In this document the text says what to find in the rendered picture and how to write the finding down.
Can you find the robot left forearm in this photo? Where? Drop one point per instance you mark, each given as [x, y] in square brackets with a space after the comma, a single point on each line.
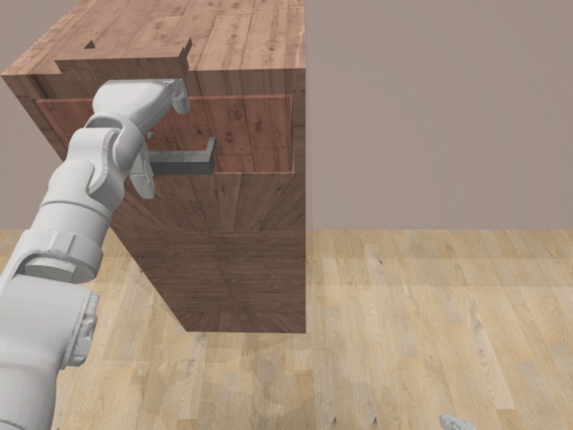
[65, 239]

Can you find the robot left hand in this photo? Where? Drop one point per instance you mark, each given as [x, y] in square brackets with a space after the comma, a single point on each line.
[143, 102]

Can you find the cabinet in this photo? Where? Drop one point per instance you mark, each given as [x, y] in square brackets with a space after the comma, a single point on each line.
[226, 251]

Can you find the drawer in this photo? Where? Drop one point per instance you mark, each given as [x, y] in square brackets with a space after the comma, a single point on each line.
[254, 132]

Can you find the robot left upper arm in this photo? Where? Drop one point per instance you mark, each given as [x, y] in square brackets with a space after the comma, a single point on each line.
[45, 325]

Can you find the handle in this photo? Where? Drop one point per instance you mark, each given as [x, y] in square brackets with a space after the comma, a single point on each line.
[123, 63]
[184, 162]

